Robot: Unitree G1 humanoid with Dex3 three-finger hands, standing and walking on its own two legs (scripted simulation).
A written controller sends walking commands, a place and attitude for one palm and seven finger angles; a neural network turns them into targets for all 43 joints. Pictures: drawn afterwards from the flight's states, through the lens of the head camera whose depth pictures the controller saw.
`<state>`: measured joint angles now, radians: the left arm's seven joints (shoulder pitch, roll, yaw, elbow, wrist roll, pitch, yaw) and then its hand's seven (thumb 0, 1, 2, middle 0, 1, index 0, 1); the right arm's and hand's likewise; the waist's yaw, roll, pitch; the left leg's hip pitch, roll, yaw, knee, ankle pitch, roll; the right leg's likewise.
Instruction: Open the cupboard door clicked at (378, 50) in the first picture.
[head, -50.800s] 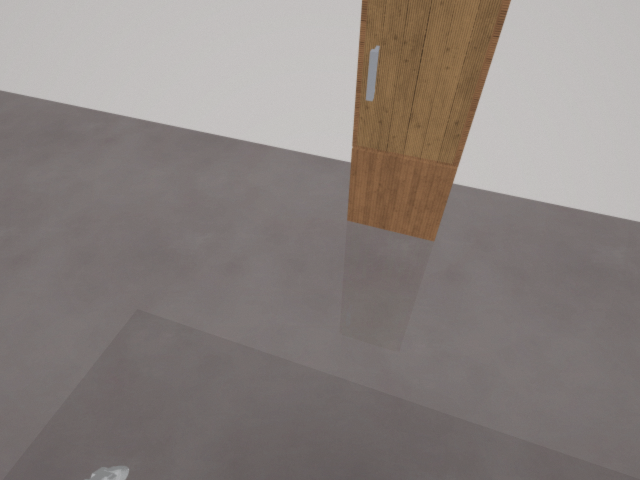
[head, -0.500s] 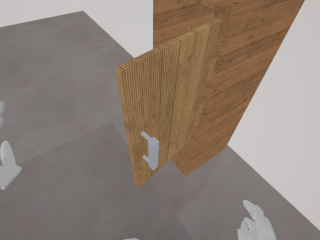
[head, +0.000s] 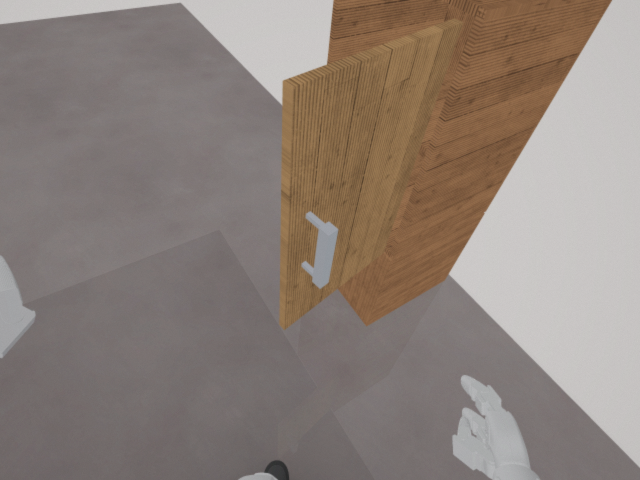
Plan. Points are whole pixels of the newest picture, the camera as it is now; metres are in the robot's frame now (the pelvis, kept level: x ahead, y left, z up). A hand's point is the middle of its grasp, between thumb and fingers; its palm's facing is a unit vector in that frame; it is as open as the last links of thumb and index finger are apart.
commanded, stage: stop stepping back and stand still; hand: left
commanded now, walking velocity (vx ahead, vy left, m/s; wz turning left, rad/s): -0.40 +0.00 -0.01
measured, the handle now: (316, 250) +0.49 +0.05 -0.06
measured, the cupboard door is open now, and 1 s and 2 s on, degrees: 100 100 100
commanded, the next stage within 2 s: let the arm hang, fingers relaxed in 0.92 s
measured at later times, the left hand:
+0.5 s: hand (15, 458) +0.10 +0.23 +0.17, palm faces +0.35 -0.81 -0.47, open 7.4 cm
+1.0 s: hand out of the picture +0.10 +0.25 +0.17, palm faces +0.42 -0.78 -0.46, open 7.4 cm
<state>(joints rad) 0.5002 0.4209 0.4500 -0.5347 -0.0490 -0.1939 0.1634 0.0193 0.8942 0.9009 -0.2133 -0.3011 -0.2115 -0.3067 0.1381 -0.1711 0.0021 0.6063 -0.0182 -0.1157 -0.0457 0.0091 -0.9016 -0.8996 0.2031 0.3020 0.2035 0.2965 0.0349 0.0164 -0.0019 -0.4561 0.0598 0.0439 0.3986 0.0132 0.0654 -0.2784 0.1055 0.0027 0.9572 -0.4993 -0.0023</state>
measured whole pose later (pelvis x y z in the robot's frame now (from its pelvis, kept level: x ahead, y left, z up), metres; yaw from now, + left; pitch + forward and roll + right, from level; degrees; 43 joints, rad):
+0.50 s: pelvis -0.10 -0.02 +0.00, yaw -5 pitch +1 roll +1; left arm 0.64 0.43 0.45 -0.53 -0.05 -0.22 0.14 0.02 0.89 0.90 -0.22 -0.30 -0.21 -0.31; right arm 0.35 -0.23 -0.01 0.70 0.00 -0.09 -0.06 0.01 -0.90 -0.90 0.20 0.30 0.20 0.30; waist -0.02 -0.04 -0.08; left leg -0.60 -0.01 0.02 0.99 -0.24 -0.02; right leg -0.10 0.03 0.00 0.49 -0.40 -0.05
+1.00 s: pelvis -0.10 -0.01 +0.00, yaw -3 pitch +0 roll +1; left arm 0.55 0.37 0.40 -0.44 -0.02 -0.22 0.16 0.02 0.89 0.90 -0.22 -0.30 -0.22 -0.31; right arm 0.23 -0.18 0.03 0.65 0.00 -0.11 -0.06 0.01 -0.90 -0.90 0.20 0.30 0.20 0.30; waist 0.03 0.00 0.00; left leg -0.37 0.02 0.05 0.78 -0.34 0.00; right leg -0.19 0.02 -0.06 0.51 -0.32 -0.06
